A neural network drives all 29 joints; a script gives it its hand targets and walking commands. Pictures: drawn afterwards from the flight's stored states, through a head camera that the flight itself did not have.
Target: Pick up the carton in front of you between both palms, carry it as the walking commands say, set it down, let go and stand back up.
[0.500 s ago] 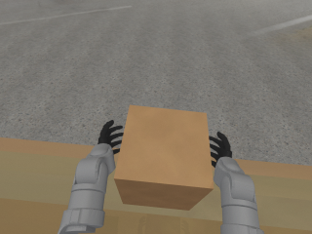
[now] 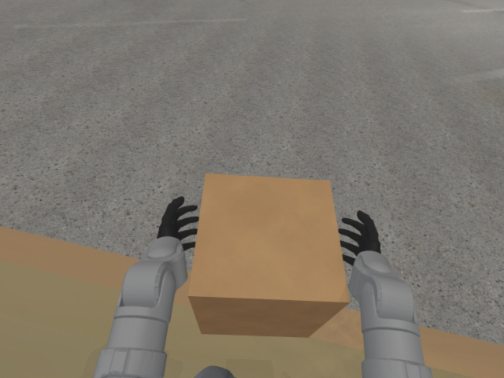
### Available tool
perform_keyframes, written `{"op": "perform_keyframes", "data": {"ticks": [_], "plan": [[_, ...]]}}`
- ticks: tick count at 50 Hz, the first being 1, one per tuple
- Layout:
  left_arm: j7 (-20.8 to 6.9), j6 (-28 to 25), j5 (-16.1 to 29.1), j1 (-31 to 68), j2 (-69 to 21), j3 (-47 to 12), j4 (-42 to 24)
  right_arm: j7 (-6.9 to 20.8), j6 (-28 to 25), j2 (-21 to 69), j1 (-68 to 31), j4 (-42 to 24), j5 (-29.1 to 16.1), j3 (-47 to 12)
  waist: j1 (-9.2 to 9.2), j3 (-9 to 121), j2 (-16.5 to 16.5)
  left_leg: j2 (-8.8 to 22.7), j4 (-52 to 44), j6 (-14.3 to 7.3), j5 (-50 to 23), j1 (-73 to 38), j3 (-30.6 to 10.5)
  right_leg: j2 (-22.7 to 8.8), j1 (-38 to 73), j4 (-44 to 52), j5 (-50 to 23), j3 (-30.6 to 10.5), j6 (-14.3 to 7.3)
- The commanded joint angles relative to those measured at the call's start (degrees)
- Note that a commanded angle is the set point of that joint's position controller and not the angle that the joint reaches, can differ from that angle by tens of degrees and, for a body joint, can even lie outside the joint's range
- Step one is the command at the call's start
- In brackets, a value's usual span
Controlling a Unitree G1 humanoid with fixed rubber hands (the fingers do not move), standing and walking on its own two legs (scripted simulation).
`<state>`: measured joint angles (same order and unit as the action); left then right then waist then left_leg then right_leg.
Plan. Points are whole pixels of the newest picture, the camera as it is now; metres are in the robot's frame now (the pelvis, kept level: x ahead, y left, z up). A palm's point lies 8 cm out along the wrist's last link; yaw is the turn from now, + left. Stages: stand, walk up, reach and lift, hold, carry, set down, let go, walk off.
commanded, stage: carry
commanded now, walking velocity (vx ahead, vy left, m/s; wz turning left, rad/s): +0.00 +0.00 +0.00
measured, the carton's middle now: (261, 262) +0.33 +0.04 +0.01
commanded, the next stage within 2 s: none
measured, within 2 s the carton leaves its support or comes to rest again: neither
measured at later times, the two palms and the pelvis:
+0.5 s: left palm (233, 188) +0.74 +0.18 -0.21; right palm (325, 208) +0.72 -0.13 -0.20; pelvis +0.42 +0.05 -0.23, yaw +2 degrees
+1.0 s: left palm (248, 154) +1.22 +0.20 -0.41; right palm (309, 170) +1.20 -0.11 -0.43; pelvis +0.89 +0.05 -0.50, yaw +2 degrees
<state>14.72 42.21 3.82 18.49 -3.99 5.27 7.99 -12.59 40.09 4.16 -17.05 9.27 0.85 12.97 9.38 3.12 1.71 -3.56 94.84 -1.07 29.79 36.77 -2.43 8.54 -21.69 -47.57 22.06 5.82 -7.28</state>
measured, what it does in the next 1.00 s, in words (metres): goes down: left foot 0.17 m lower, then right foot 0.17 m lower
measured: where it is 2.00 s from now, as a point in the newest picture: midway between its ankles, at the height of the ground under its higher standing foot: (262, 249)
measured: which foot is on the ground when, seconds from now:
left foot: up 0.00-0.20, down 0.22-0.58, up 0.60-0.92, down 0.94-1.00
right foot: down 0.00-0.24, up 0.26-0.56, down 0.58-0.92, up 0.94-1.00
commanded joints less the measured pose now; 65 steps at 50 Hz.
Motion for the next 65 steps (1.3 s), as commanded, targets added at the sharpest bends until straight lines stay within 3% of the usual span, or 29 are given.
{"op": "perform_keyframes", "data": {"ticks": [1,4,7,9,10,11,12,14,18,22,24,26,27,28,29,32,35,37,42,44,45,46,47,48,49,56,60,62,65], "plan": [[-5.56,2.42,14.17,38.19,-46.01,-31.85,-5.83,0.90,2.49,35.99,-31.63,-4.58,-5.06,-22.81,-6.17,11.40,-0.42,4.18,-26.66,-0.83,-31.54,-2.96,2.24,-21.32,-2.86,4.94,-24.13,-30.79,-8.50],[-6.57,1.04,14.35,37.46,-47.60,-31.62,-4.46,1.77,1.58,39.25,-32.33,-6.20,-5.45,-24.57,-5.02,11.32,-1.00,1.59,-53.59,-2.01,-55.92,-12.45,7.89,-10.31,-5.35,-5.85,-2.00,-14.76,-0.17],[-5.88,0.21,10.50,31.49,-46.85,-26.75,-1.63,2.15,1.16,39.54,-36.78,-9.99,-8.15,-29.25,-5.42,14.75,6.79,-0.06,-57.27,-1.39,-51.12,-21.90,8.55,-11.00,-2.70,-16.27,-17.49,-13.72,0.06],[-4.84,0.21,6.71,24.34,-43.55,-23.82,0.49,1.81,1.47,36.94,-32.36,-9.14,-8.29,-30.53,-14.53,21.22,4.00,0.91,-62.37,-4.62,-54.05,-36.88,8.77,-11.09,-4.59,-38.94,-35.53,-5.72,4.37],[-4.24,0.47,4.51,25.52,-42.70,-22.12,0.55,1.85,1.62,36.61,-31.29,-8.20,-8.23,-30.62,-22.77,22.64,-7.28,4.65,-63.79,-9.27,-53.01,-48.24,6.16,-7.13,-14.65,-61.91,-15.46,-2.33,7.48],[-3.53,0.84,2.26,23.47,-41.59,-20.33,1.22,1.47,1.58,35.27,-29.22,-6.43,-8.30,-30.01,-22.72,21.54,-16.50,14.23,-56.10,-13.96,-71.48,-59.58,-8.69,-0.17,-32.61,-72.93,23.06,-3.15,10.53],[-2.68,0.98,-0.44,20.24,-38.56,-18.20,2.38,0.88,1.96,36.17,-27.99,-5.51,-8.71,-30.85,-18.59,22.25,-11.43,19.55,-54.24,-16.94,-66.10,-61.69,-27.34,-1.75,-42.68,-67.29,19.83,-9.55,8.43],[-2.49,-0.73,-1.99,20.55,-38.06,-16.59,-0.12,1.30,1.31,42.18,-27.14,-3.74,-12.09,-35.43,-15.89,16.20,1.40,17.41,-52.76,-18.48,-47.31,-48.88,-29.89,-9.60,-41.73,-41.00,9.16,-15.30,5.49],[-4.10,-4.36,-3.02,23.83,-42.33,-14.46,0.01,5.47,-0.40,50.34,-42.49,-9.22,-20.27,-43.25,-13.54,18.71,-2.87,15.66,-51.82,-16.73,-44.72,-26.99,-26.24,-8.52,-22.46,-15.24,-12.86,-7.07,6.21],[-4.57,-7.28,0.94,29.22,-43.29,-19.70,-4.02,5.87,-3.02,48.95,-36.42,-8.16,-19.76,-40.99,-15.19,17.79,-3.61,2.41,-34.57,-8.02,-14.42,-18.26,-5.24,-5.31,-4.87,5.33,-48.24,-0.17,5.65],[-3.98,-6.97,1.07,24.66,-40.36,-21.27,-5.85,4.48,-3.81,44.36,-31.47,-7.20,-17.76,-37.95,-11.81,16.58,-9.28,3.45,-30.36,-5.80,-27.55,-15.72,-3.76,-3.37,4.32,12.13,-44.66,3.55,5.85],[-3.48,-6.33,2.01,24.77,-37.77,-24.24,-10.19,3.20,-3.75,42.90,-25.64,-7.24,-15.70,-36.36,-3.41,20.04,-6.84,4.04,-10.92,-1.68,-47.11,-7.54,3.12,-3.21,24.27,17.82,-42.90,3.48,3.62],[-3.27,-6.05,1.89,23.15,-35.61,-23.53,-10.33,2.76,-3.40,40.56,-26.49,-7.81,-13.01,-33.54,5.26,24.02,4.60,1.07,14.06,2.08,-26.33,0.92,7.27,-8.62,35.77,14.98,-46.59,-1.70,-0.68],[-2.75,-5.14,1.74,20.74,-33.57,-23.37,-6.72,1.62,-2.80,36.68,-23.70,-6.12,-9.17,-30.48,3.87,21.18,13.49,-5.25,19.95,4.23,12.47,15.84,6.09,-16.07,43.23,13.90,-56.73,-14.98,-5.43],[-2.49,-4.52,6.03,21.39,-33.87,-27.84,-8.53,0.43,-1.71,32.68,-20.92,-6.05,-6.30,-27.62,-1.03,19.80,4.48,-2.75,14.67,2.45,12.37,24.23,0.83,-21.90,44.97,7.85,-57.19,-31.30,-9.78],[-3.36,-1.82,10.34,26.40,-38.08,-30.09,-5.62,-0.93,-0.39,26.77,-20.03,-5.30,-0.48,-18.74,-4.52,13.48,-7.53,4.72,-10.98,-0.37,-3.17,19.68,-9.54,-26.24,21.47,11.73,-20.81,-45.34,-11.26],[-6.06,0.18,13.28,36.31,-47.11,-33.70,-6.61,1.51,0.25,35.45,-27.95,-3.22,-3.99,-22.26,-7.37,9.33,-6.42,1.54,-28.47,0.62,-18.86,-3.49,1.65,-20.90,-6.05,11.03,-23.47,-33.84,-7.26],[-7.32,-0.34,15.16,35.31,-47.98,-33.87,-7.00,1.95,-0.58,39.67,-26.16,-2.91,-5.05,-24.24,-3.21,12.97,-4.57,2.59,-41.19,-1.27,-52.04,-2.78,4.91,-10.65,2.58,-2.26,-8.59,-19.21,-1.05],[-6.11,-2.89,13.19,28.56,-44.36,-28.75,-6.78,1.42,-1.54,37.50,-33.18,-14.37,-7.59,-31.16,-3.89,18.02,10.21,-1.67,-59.73,-2.51,-55.41,-23.61,10.84,-7.14,-0.76,-22.42,-22.05,-12.60,0.01],[-5.23,-1.33,9.16,21.53,-40.52,-26.11,-2.55,0.45,-0.48,33.11,-28.25,-12.52,-7.66,-30.75,-14.84,23.78,1.34,-0.78,-62.76,-4.21,-57.23,-41.10,10.15,-9.03,-7.48,-38.54,-33.01,-6.00,4.86],[-4.70,-0.63,7.04,23.42,-38.97,-24.26,-3.72,0.28,0.22,32.73,-27.18,-11.51,-7.26,-30.29,-22.47,22.37,-10.99,3.92,-66.40,-9.79,-52.66,-50.10,3.57,-4.92,-19.36,-59.85,-7.60,-1.95,7.67],[-3.93,0.26,4.99,22.42,-36.71,-22.18,-2.56,-0.18,0.98,30.89,-24.70,-9.40,-6.70,-29.65,-23.34,19.06,-16.33,14.05,-59.32,-15.02,-66.50,-60.25,-10.99,0.04,-37.13,-69.67,24.47,-2.01,10.68],[-2.81,1.01,0.95,18.49,-32.07,-19.63,1.52,-0.94,2.33,29.75,-22.15,-5.08,-6.03,-30.03,-17.51,15.83,-8.76,16.48,-54.84,-16.38,-64.03,-57.87,-26.18,-4.14,-45.14,-56.83,16.80,-11.95,6.61],[-2.34,0.33,-0.54,18.18,-32.14,-17.12,-2.94,-1.05,2.66,34.61,-22.82,-3.95,-8.36,-31.64,-18.83,14.71,-4.30,19.96,-53.50,-20.29,-44.10,-54.55,-35.17,-8.09,-53.01,-49.26,15.06,-16.36,5.24],[-1.48,0.01,-3.00,15.39,-31.73,-12.44,-0.66,0.21,2.64,38.34,-26.50,-6.01,-13.38,-35.73,-14.43,17.27,8.48,20.58,-54.49,-18.69,-35.63,-50.28,-32.91,-10.50,-45.96,-38.67,9.13,-18.59,4.76],[-4.78,-5.58,1.21,32.20,-41.42,-17.63,-4.51,5.13,-0.76,47.57,-40.21,-6.86,-19.75,-39.86,-14.31,12.95,-3.51,4.98,-40.91,-9.44,-5.28,-9.04,-7.48,-8.59,-1.84,10.28,-52.11,-3.04,4.29],[-3.73,-5.52,1.11,27.29,-37.86,-21.94,-9.13,2.87,-2.01,44.61,-28.10,-5.78,-14.88,-36.27,-9.03,18.08,-4.29,2.07,-16.35,-2.30,-29.79,-14.86,3.87,-7.08,16.97,28.07,-50.84,1.94,4.45],[-3.34,-4.65,3.43,26.02,-35.25,-24.89,-10.54,1.81,-1.58,41.11,-25.73,-5.99,-11.58,-33.13,-5.44,19.67,7.71,-3.38,8.91,1.58,20.10,9.93,7.65,-21.90,39.92,19.03,-84.62,-12.34,-1.14],[-1.40,-4.15,5.62,17.60,-36.45,-27.33,-8.60,0.36,-1.19,34.16,-16.18,-6.26,-8.26,-28.08,-1.46,31.82,0.81,3.01,0.72,0.72,14.71,31.35,-4.11,-30.49,56.64,3.40,-80.73,-34.13,-14.39]]}}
